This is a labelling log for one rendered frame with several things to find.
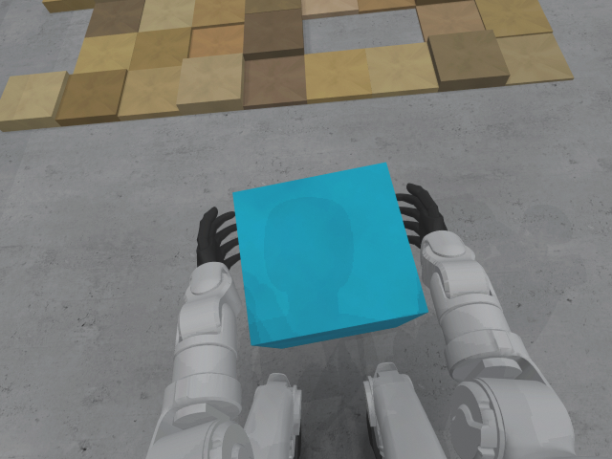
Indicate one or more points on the robot right upper arm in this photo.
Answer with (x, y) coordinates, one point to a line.
(510, 419)

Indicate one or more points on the robot thigh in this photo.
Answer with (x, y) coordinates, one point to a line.
(274, 420)
(395, 410)

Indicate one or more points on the right robot hand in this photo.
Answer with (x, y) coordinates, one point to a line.
(426, 212)

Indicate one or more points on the left robot forearm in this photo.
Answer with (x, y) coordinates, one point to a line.
(204, 386)

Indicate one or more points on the robot left thigh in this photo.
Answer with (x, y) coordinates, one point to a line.
(274, 420)

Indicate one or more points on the left robot hand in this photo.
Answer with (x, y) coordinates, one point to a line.
(209, 249)

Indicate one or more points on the right robot forearm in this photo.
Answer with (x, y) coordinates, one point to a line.
(478, 338)

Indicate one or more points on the robot right thigh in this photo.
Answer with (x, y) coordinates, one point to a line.
(395, 410)

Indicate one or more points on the carton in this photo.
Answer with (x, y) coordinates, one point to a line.
(325, 257)

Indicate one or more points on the robot left upper arm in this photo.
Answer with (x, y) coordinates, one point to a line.
(218, 439)

